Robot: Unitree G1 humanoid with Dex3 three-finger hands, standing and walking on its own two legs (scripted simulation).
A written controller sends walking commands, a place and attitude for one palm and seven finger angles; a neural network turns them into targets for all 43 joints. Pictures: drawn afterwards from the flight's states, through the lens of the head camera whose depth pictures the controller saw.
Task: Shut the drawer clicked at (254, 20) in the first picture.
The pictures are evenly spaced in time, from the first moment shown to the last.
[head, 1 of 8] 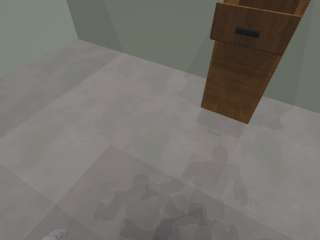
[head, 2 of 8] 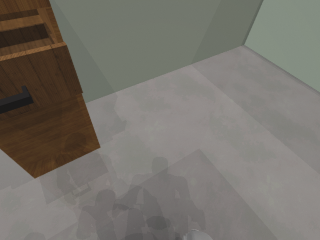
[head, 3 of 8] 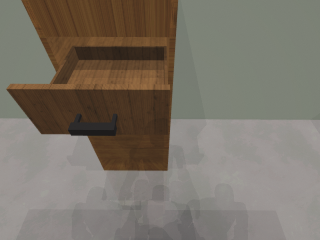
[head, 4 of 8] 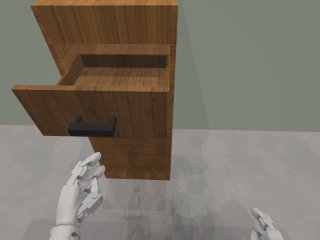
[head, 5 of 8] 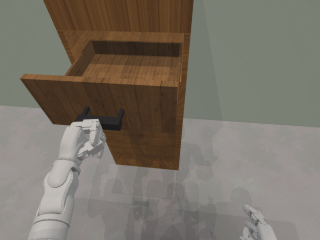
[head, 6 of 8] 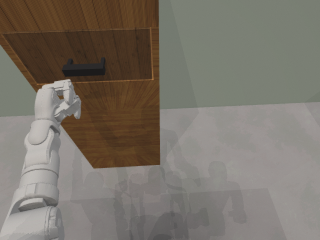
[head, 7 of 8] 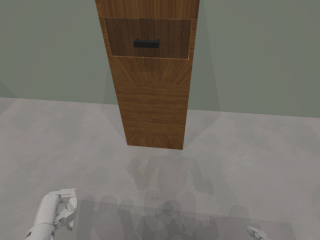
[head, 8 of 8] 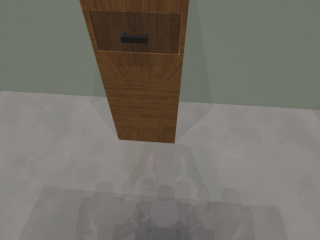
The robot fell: no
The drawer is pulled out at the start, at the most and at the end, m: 0.25 0.25 0.00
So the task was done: yes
